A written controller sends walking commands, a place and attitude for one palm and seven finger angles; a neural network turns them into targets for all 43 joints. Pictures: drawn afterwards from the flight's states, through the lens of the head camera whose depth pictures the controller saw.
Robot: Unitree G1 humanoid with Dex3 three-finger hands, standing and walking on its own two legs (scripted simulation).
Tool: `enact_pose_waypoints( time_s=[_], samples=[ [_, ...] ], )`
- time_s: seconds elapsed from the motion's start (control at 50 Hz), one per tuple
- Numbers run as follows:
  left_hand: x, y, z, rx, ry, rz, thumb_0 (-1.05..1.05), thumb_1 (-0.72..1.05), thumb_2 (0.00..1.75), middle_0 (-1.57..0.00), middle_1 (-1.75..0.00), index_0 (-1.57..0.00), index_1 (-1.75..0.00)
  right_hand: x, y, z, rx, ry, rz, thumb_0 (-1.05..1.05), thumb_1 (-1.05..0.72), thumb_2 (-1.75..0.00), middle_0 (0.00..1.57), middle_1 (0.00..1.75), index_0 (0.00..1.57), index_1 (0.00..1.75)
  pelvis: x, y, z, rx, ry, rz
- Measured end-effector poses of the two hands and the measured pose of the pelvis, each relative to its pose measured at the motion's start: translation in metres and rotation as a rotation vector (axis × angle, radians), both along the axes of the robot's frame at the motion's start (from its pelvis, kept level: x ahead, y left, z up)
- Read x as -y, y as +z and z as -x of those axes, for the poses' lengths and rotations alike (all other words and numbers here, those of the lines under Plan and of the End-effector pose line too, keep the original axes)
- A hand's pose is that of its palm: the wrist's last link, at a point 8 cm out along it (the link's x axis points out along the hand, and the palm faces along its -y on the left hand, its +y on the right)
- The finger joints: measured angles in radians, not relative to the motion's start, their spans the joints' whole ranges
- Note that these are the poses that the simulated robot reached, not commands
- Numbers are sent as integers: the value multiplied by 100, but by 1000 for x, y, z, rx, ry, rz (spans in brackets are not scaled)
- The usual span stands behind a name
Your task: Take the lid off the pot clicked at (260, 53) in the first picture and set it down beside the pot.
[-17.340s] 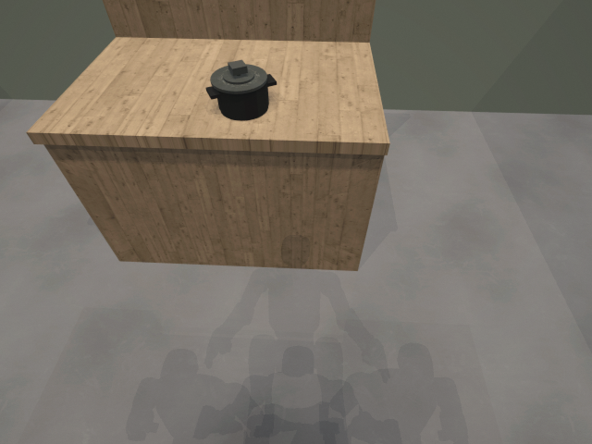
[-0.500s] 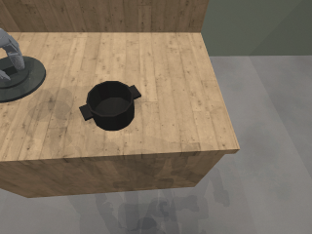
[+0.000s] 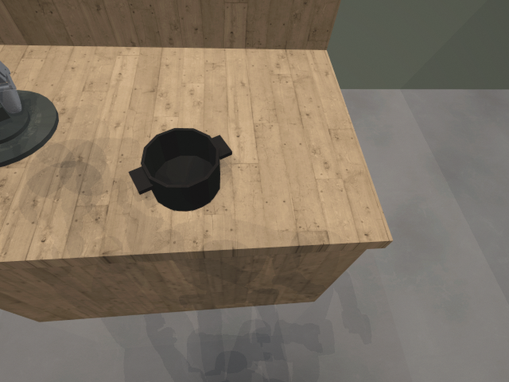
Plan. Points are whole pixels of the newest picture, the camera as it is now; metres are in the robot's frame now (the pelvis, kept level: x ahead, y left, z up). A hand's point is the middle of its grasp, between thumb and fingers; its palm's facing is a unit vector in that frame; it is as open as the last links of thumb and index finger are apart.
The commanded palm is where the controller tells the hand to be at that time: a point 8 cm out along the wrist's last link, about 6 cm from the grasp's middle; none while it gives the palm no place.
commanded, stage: lower the lid onto the table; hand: left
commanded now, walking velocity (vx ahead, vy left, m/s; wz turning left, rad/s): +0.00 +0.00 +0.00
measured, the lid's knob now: out of the picture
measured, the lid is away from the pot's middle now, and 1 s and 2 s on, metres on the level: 0.25 0.25 0.24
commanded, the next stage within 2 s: none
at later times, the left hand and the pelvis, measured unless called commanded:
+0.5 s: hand out of the picture +0.45 +0.36 +0.12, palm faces -0.43 -0.10 -0.90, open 6.7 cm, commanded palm +0.49 +0.35 +0.19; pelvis -0.01 +0.01 +0.00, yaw +0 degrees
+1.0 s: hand (6, 140) +0.46 +0.36 +0.09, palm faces -0.44 -0.11 -0.89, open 6.7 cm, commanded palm +0.50 +0.35 +0.16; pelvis -0.01 +0.02 -0.01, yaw -1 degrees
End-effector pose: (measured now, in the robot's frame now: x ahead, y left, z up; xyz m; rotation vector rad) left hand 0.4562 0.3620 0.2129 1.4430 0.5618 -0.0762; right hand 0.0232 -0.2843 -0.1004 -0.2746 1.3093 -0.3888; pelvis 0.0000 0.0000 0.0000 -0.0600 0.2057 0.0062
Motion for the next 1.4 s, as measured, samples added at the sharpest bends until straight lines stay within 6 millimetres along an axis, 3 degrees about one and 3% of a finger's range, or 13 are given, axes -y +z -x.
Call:
enact_pose_waypoints(
  time_s=[0.72, 0.98, 1.4],
  samples=[
    [11, -43, -5, -33, -111, -9, 3, 26, 76, -57, -97, -77, -106, -19, 0, 25, -13, -21, 25, 1, -90, -90, 20, 30, 20, 30, -20, -5, 8, -18, -12, 13],
    [3, -63, -8, -50, -108, 6, 3, 26, 76, -57, -97, -77, -106, -23, 2, 35, -41, -38, 43, 1, -90, -90, 20, 30, 20, 30, -24, -7, 7, -35, -17, 17],
    [8, -90, -12, -61, -130, 21, 3, 26, 76, -57, -97, -77, -106, -25, 0, 38, -56, -45, 51, 1, -90, -90, 20, 30, 20, 30, -25, -12, 7, -57, -17, 25]
  ],
)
